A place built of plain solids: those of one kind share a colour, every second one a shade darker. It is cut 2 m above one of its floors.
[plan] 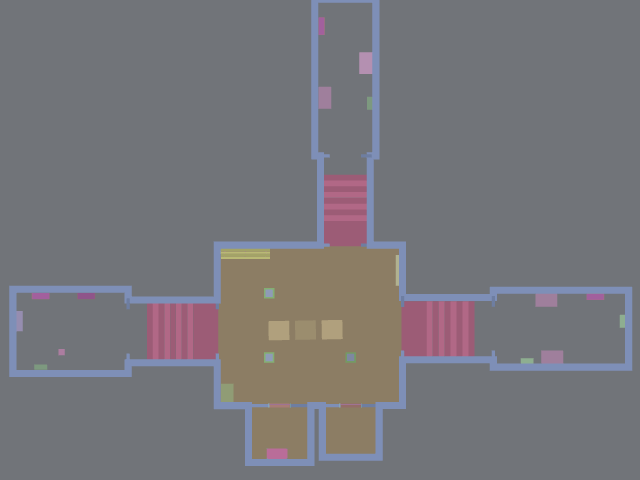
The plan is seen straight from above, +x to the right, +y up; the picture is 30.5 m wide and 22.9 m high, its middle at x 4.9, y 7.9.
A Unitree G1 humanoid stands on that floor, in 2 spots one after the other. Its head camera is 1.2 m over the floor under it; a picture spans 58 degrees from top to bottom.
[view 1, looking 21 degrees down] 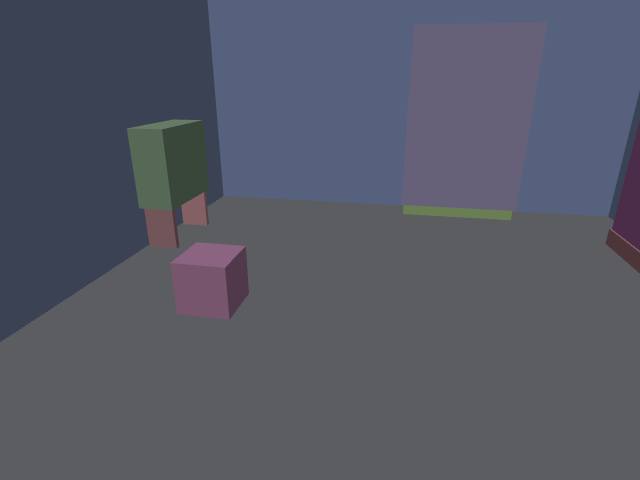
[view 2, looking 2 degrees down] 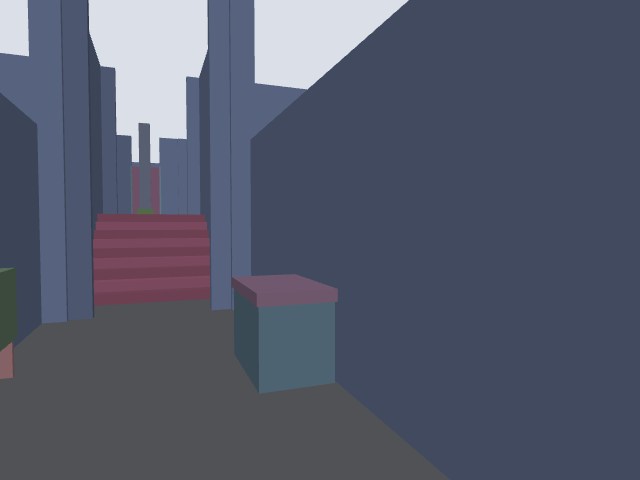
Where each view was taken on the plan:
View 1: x -5.44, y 3.54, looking -169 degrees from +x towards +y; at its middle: ground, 3.35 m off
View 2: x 6.11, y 18.18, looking -111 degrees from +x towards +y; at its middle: wall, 3.60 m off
